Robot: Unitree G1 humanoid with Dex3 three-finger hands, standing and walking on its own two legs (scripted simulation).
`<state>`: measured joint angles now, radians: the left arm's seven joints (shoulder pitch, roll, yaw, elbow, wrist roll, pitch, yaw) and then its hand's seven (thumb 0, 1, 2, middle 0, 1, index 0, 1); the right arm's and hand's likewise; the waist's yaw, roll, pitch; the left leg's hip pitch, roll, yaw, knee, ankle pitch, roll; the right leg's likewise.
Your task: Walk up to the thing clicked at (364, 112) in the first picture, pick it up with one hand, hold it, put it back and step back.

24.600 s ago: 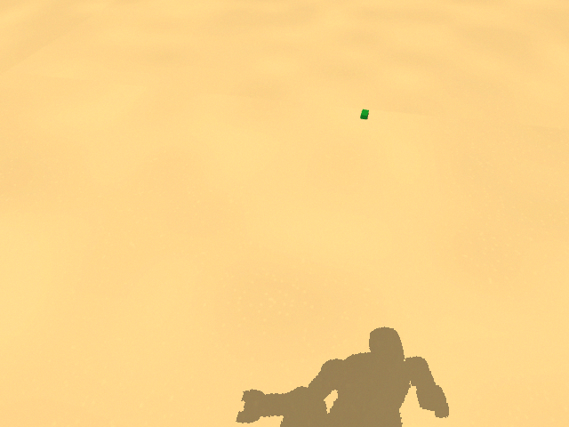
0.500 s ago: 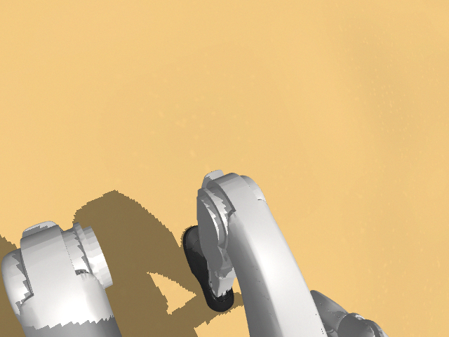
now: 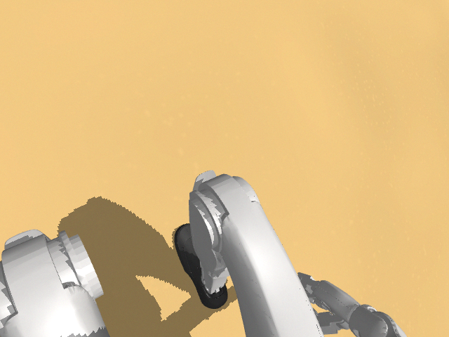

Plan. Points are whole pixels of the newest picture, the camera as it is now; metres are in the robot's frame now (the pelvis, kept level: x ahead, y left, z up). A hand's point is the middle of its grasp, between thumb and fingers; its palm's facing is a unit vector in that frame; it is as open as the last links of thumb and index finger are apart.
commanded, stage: close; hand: left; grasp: from above
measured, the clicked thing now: out of the picture +0.41 +0.32 -0.28
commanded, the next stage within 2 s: settle in 1.52 s
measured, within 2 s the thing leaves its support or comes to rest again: leaves its support in 1.96 s
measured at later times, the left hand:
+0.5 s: hand out of the picture +0.39 +0.29 -0.25, palm faces -0.40 -0.11 -0.91, open 11.0 cm
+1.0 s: hand out of the picture +0.41 +0.32 -0.25, palm faces -0.45 -0.19 -0.87, open 9.2 cm
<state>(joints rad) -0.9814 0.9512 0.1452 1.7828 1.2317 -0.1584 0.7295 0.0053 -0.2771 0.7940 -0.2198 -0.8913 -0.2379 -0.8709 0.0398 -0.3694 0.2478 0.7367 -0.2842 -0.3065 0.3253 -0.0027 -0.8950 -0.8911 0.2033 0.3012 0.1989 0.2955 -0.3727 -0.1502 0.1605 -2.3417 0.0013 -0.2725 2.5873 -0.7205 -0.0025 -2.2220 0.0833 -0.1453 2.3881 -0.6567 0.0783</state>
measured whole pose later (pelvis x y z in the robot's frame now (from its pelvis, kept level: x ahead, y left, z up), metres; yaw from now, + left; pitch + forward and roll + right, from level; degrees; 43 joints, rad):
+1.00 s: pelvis +0.00 +0.00 +0.00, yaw +0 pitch +26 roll -15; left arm -0.95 0.96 0.12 1.73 1.24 -0.28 0.64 0.00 0.23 0.35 -0.58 -0.54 -0.66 -0.49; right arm 0.06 -0.34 0.29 0.69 -0.29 -0.24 0.30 0.00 -0.89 -0.89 0.20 0.30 0.20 0.30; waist -0.36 -0.12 0.17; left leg -2.32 0.00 -0.27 2.57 -0.73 -0.01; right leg -2.21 0.08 -0.15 2.38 -0.66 0.08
